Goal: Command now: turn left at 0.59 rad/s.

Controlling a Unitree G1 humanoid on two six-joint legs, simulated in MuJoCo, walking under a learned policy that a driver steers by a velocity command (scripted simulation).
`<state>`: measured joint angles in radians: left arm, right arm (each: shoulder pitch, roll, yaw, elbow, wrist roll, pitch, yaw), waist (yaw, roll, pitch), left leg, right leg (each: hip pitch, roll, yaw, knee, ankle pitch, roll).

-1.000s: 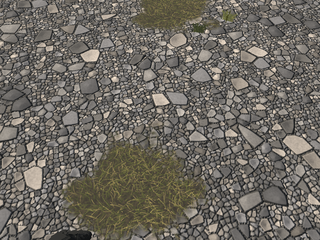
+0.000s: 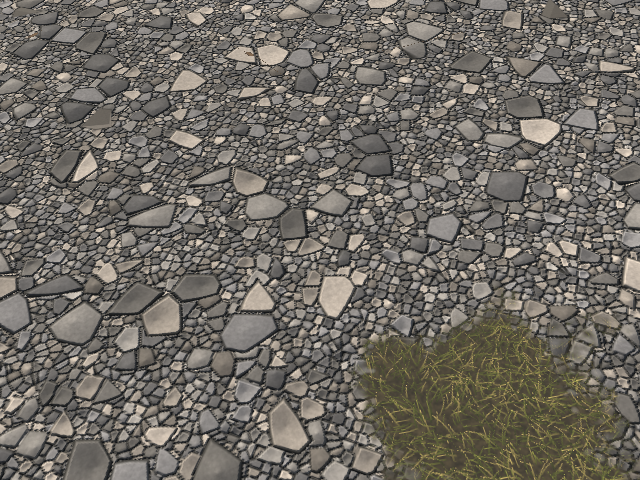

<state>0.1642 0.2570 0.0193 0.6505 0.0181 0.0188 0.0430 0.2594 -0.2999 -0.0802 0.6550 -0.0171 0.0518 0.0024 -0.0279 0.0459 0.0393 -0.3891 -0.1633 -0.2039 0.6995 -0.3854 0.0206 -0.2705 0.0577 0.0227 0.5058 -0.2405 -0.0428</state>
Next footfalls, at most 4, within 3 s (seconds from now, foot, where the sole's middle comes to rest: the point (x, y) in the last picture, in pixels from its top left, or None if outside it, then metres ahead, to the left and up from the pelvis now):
0.42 left None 0.03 0.13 -0.77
0.90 right None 0.44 0.12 -0.77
1.38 left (126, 472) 0.50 0.45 -0.77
1.92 right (146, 327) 0.85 0.46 -0.77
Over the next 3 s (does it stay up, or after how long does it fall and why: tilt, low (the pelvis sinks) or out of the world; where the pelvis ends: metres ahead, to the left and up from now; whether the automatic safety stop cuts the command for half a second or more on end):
stays up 1.25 0.58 -0.01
